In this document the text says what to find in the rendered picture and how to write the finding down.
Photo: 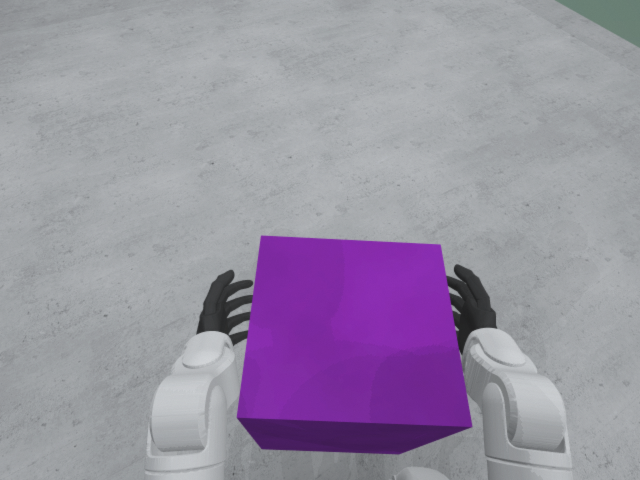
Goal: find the right robot hand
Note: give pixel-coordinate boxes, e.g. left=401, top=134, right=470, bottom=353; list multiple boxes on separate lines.
left=446, top=264, right=497, bottom=355

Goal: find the left robot forearm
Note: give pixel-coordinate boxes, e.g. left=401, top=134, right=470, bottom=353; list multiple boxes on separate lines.
left=144, top=331, right=240, bottom=480

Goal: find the right robot forearm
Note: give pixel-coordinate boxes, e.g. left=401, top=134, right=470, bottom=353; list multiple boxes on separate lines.
left=461, top=328, right=573, bottom=480

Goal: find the carton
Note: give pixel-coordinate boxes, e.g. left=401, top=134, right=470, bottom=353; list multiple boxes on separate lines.
left=237, top=235, right=472, bottom=454

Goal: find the left robot hand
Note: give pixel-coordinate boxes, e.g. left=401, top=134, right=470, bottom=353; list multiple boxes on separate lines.
left=196, top=270, right=253, bottom=346

